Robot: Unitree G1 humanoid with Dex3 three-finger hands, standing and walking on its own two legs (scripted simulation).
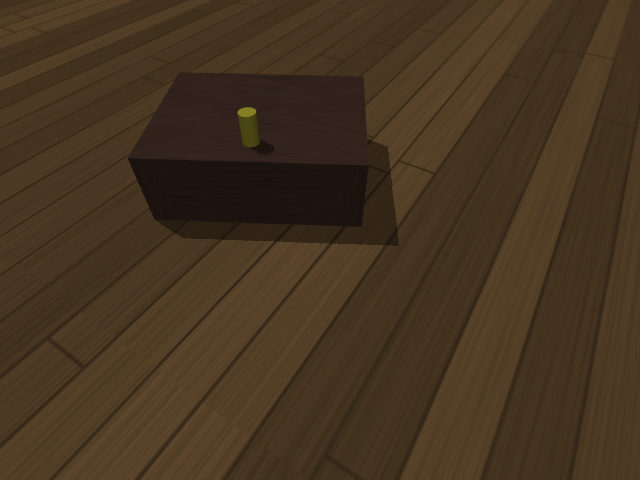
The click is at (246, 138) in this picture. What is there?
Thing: squat round
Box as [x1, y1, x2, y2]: [238, 107, 259, 146]
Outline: 241,108 238,110 238,118 243,144 246,146 254,146 259,143 255,110 250,107
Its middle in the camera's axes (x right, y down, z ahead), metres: -0.28 -0.42 +1.53
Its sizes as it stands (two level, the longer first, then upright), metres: 0.069 0.069 0.132
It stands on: a support 0.33 m high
